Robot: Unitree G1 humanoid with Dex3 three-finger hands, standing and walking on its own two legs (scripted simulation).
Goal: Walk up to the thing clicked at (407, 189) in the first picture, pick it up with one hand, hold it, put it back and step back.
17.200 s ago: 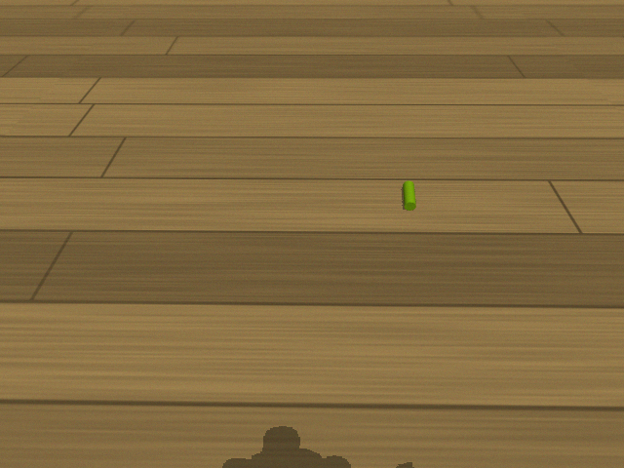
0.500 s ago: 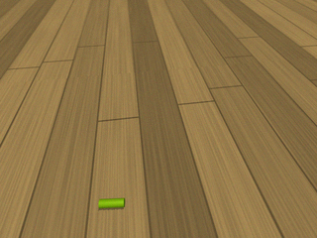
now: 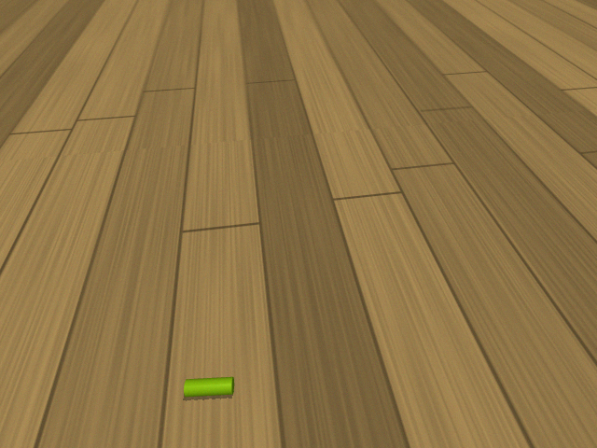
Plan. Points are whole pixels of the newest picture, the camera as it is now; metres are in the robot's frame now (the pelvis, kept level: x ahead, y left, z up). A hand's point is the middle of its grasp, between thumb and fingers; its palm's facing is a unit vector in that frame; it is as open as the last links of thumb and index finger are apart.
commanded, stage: stand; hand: left
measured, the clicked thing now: (209, 386) +0.47 +0.31 -0.76
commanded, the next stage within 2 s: walk up in 0.24 s
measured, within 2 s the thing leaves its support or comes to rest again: neither
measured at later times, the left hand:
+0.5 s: hand out of the picture +0.06 +0.33 -0.16, palm faces +0.01 -0.91 -0.42, open 7.3 cm
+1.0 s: hand out of the picture +0.10 +0.33 -0.16, palm faces -0.02 -0.95 -0.33, open 7.3 cm
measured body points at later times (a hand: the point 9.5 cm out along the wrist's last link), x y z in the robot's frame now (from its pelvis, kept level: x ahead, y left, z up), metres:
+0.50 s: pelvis -0.01 +0.05 -0.01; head +0.02 +0.05 +0.43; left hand +0.06 +0.37 -0.13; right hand +0.06 -0.28 -0.14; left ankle +0.00 +0.18 -0.75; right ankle +0.01 -0.12 -0.75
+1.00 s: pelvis +0.02 +0.08 +0.00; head +0.03 +0.08 +0.45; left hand +0.10 +0.38 -0.14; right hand +0.11 -0.21 -0.13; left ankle +0.00 +0.18 -0.75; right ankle +0.00 -0.05 -0.75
